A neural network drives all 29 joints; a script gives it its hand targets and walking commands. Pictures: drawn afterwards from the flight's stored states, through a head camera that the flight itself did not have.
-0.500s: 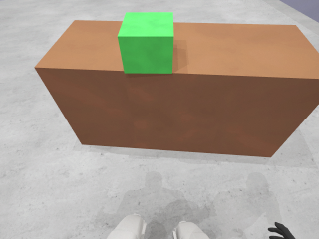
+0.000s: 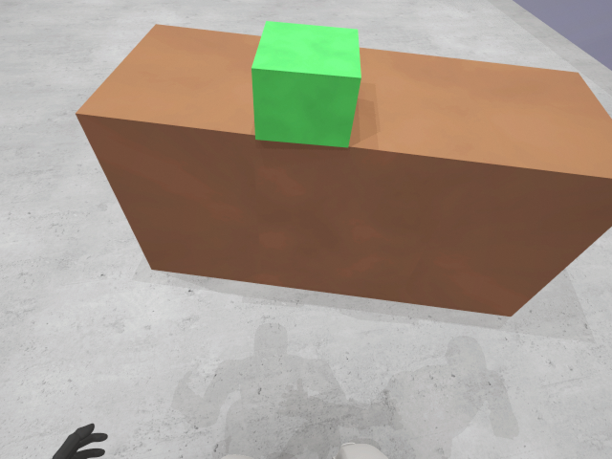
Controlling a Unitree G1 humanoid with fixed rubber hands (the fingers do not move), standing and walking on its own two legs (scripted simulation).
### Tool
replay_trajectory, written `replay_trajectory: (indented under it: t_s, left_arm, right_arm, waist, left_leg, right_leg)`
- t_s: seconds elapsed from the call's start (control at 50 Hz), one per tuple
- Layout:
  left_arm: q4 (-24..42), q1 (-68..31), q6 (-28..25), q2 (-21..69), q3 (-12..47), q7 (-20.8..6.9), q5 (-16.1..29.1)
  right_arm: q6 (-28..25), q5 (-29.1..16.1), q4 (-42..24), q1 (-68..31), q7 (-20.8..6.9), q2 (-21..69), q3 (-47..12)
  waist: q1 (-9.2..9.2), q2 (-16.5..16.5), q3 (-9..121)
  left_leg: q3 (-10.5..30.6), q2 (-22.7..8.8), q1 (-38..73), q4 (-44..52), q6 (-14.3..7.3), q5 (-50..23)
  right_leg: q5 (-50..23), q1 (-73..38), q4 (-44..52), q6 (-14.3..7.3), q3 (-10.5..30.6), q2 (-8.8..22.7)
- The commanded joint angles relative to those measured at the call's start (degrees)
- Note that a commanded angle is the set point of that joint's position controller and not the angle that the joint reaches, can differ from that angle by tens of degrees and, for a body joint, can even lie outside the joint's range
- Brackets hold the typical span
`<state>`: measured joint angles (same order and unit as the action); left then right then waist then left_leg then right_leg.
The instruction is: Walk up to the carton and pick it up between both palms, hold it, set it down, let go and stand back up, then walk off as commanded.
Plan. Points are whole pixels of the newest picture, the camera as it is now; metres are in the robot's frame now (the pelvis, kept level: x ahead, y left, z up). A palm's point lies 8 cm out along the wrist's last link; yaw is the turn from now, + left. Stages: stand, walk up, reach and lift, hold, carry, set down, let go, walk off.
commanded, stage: stand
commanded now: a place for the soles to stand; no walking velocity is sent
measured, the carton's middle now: (307, 84) +0.87 -0.02 +0.02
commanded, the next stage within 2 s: none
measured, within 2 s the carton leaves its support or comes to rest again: neither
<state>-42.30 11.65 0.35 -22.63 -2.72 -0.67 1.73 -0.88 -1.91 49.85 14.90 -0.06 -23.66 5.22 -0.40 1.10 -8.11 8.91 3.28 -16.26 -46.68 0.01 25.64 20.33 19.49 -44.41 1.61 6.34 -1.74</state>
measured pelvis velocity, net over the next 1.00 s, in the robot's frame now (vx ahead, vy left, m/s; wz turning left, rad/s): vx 0.00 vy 0.00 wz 0.00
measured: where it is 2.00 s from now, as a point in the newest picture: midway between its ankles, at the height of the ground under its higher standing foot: outside the picture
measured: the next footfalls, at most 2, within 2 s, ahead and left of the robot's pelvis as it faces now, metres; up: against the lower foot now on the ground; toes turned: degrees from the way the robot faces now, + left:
none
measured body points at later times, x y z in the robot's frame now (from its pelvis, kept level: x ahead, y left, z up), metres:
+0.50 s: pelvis +0.00 +0.00 +0.00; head +0.01 +0.02 +0.45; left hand +0.14 +0.31 -0.10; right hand +0.14 -0.33 -0.07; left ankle +0.00 +0.14 -0.71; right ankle +0.04 -0.15 -0.71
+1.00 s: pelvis +0.00 +0.00 +0.00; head +0.01 +0.02 +0.45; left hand +0.14 +0.31 -0.10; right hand +0.12 -0.34 -0.08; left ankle +0.00 +0.14 -0.71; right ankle +0.04 -0.15 -0.71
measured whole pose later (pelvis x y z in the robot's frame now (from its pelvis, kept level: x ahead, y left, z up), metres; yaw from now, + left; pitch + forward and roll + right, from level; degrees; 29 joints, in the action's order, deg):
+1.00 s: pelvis +0.00 +0.00 +0.00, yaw +0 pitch -4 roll -1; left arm -44.8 9.8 -0.6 -22.6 -2.7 -0.6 1.7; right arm -1.1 -1.9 53.6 6.4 -0.1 -23.7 5.2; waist -0.4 1.1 -4.4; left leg 8.9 3.1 -16.2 -45.4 0.4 25.0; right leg 19.8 19.4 -43.0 2.2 6.3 -1.7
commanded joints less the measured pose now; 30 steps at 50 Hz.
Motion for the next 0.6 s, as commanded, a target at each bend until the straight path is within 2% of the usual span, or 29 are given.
replay_trajectory:
  t_s: [0.0,0.02,0.06,0.1,0.12,0.16,0.2,0.22,0.26,0.28,0.3,0.34,0.36,0.38,0.44,0.46,0.48,0.5,0.52,0.58]
  left_arm:
    - [-0.7,-3.7,-3.0,-11.9,-2.6,1.0,-1.9]
    - [-0.3,-3.3,-3.1,-11.6,-2.6,1.1,-1.7]
    - [0.3,-2.7,-2.9,-12.3,-2.9,1.3,-1.7]
    - [-0.6,-2.9,-2.8,-11.8,-2.5,1.3,-1.5]
    - [-0.2,-3.3,-2.4,-11.6,-2.4,1.4,-1.6]
    - [-1.2,-4.0,-2.3,-11.6,-2.3,1.2,-1.8]
    - [-1.5,-3.8,-2.4,-11.5,-2.3,1.3,-1.8]
    - [-1.8,-4.4,-2.4,-11.5,-2.3,1.3,-2.0]
    - [-2.0,-5.2,-2.4,-11.2,-2.1,1.2,-1.7]
    - [-1.3,-5.2,-2.3,-11.3,-2.2,1.2,-1.7]
    - [-2.1,-5.1,-2.3,-11.2,-2.1,1.1,-1.8]
    - [-2.2,-5.6,-2.2,-11.2,-2.2,0.9,-1.9]
    - [-2.3,-5.9,-2.3,-11.2,-2.1,0.8,-1.9]
    - [-2.1,-6.8,-2.3,-11.2,-2.1,0.9,-2.0]
    - [-2.4,-7.2,-2.3,-11.3,-2.3,0.7,-2.0]
    - [-1.9,-7.4,-2.5,-11.4,-2.3,0.7,-2.0]
    - [-2.6,-7.0,-2.8,-11.1,-1.8,0.9,-2.4]
    - [-2.5,-6.2,-3.0,-10.5,-2.0,0.9,-2.3]
    - [-2.8,-6.3,-2.8,-10.6,-1.9,1.1,-2.0]
    - [-3.3,-6.3,-2.8,-10.9,-1.7,1.0,-2.0]
  right_arm:
    - [-3.0,2.2,-4.4,-4.2,0.5,-11.0,-0.3]
    - [-3.2,2.0,-5.0,-5.5,0.5,-10.9,-0.5]
    - [-3.1,1.8,-5.0,-5.2,0.7,-10.7,-0.8]
    - [-2.7,1.8,-4.6,-7.5,0.8,-10.5,-0.8]
    - [-2.6,1.9,-4.2,-7.3,0.8,-11.1,-0.9]
    - [-2.5,1.9,-4.1,-7.7,0.8,-11.0,-0.9]
    - [-2.3,2.0,-4.5,-10.0,0.6,-11.0,-0.8]
    - [-2.3,2.0,-4.4,-10.0,0.6,-10.8,-0.9]
    - [-2.4,2.2,-3.9,-10.6,0.6,-11.0,-0.9]
    - [-2.4,2.2,-4.1,-10.5,0.5,-11.0,-1.0]
    - [-2.4,2.3,-3.8,-10.8,0.5,-11.1,-1.0]
    - [-2.3,2.1,-4.4,-11.4,0.4,-11.0,-1.1]
    - [-2.4,2.1,-4.1,-11.5,0.5,-10.9,-1.1]
    - [-2.3,2.1,-4.1,-11.5,0.4,-10.6,-1.1]
    - [-2.4,2.3,-3.9,-11.6,0.4,-11.1,-1.2]
    - [-2.4,2.6,-4.3,-11.5,0.3,-10.9,-1.1]
    - [-1.9,3.0,-1.6,-12.3,0.2,-11.0,-0.1]
    - [-1.7,2.8,-1.3,-11.9,0.2,-12.3,0.1]
    - [-1.6,2.9,-1.0,-12.7,0.1,-11.7,0.1]
    - [-1.2,2.7,-0.7,-12.0,0.2,-11.9,0.3]
  waist:
    - [0.31,-2.8,9.5]
    - [0.89,-2.5,12.0]
    - [1.08,-0.8,14.8]
    - [1.44,-1.8,14.2]
    - [1.32,-1.6,14.0]
    - [1.05,-1.3,13.9]
    - [1.33,-2.6,12.6]
    - [1.16,-1.4,11.8]
    - [1.27,-3.2,11.6]
    - [1.33,-3.7,12.1]
    - [1.38,-3.4,11.0]
    - [1.56,-1.3,9.7]
    - [1.36,-1.6,8.6]
    - [0.96,-2.9,9.0]
    - [1.0,-1.7,8.0]
    - [0.84,-2.8,8.5]
    - [0.77,-4.4,10.9]
    - [0.91,-3.6,11.0]
    - [0.89,-4.1,10.6]
    - [0.54,-1.7,10.4]
  left_leg:
    - [6.8,-7.4,0.9,15.4,-4.7,-24.3]
    - [7.0,-8.2,1.4,14.2,-4.9,-28.4]
    - [5.0,-7.4,3.4,12.0,-4.4,-34.0]
    - [4.9,-7.0,4.3,11.8,-4.4,-30.9]
    - [5.1,-7.3,3.3,13.1,-4.6,-30.1]
    - [5.7,-7.6,3.2,14.0,-4.7,-27.3]
    - [6.3,-7.9,1.8,15.2,-5.0,-22.2]
    - [6.5,-7.9,0.3,15.5,-5.1,-21.4]
    - [6.4,-7.4,0.7,16.7,-4.7,-20.4]
    - [7.3,-7.8,0.7,17.5,-5.4,-20.2]
    - [8.0,-8.1,-1.6,18.7,-5.4,-17.4]
    - [7.2,-7.6,-1.7,19.2,-5.1,-13.6]
    - [6.7,-6.8,-1.6,18.6,-4.9,-14.4]
    - [6.8,-6.9,-1.3,19.2,-5.2,-11.7]
    - [6.8,-6.8,-2.0,20.3,-5.0,-9.1]
    - [7.0,-7.1,-1.2,20.8,-5.0,-10.4]
    - [7.1,-7.5,0.3,19.3,-3.8,-12.1]
    - [7.6,-7.6,-0.7,19.3,-3.9,-11.3]
    - [7.9,-7.7,-1.5,19.5,-4.0,-10.1]
    - [6.2,-6.5,-0.7,18.5,-3.3,-13.2]
  right_leg:
    - [-19.2,-6.8,10.8,-5.9,6.4,5.2]
    - [-24.1,-9.6,9.8,-5.4,6.2,4.7]
    - [-28.0,-11.0,8.7,-5.7,5.3,4.8]
    - [-26.4,-9.3,10.0,-6.2,7.1,5.0]
    - [-26.5,-10.4,9.4,-5.9,5.7,4.7]
    - [-23.3,-9.9,9.9,-5.8,6.2,4.8]
    - [-19.8,-9.4,10.8,-5.5,6.5,4.4]
    - [-19.0,-9.4,11.2,-5.5,6.9,4.8]
    - [-16.8,-7.8,11.3,-5.7,6.5,4.6]
    - [-15.5,-7.4,11.0,-5.2,6.5,4.3]
    - [-13.6,-8.2,10.7,-4.9,5.4,3.8]
    - [-9.5,-7.0,12.7,-4.9,6.1,3.8]
    - [-9.2,-6.1,14.3,-4.9,6.6,4.6]
    - [-8.3,-5.9,14.0,-5.0,6.8,4.6]
    - [-4.9,-5.9,15.0,-4.6,6.0,4.2]
    - [-5.7,-5.7,14.6,-4.7,6.1,4.1]
    - [-8.3,-6.2,13.3,-4.1,4.1,4.1]
    - [-9.2,-7.2,12.6,-4.0,4.0,3.8]
    - [-8.6,-7.0,12.3,-4.1,3.8,4.0]
    - [-10.6,-7.1,13.8,-4.2,4.8,4.7]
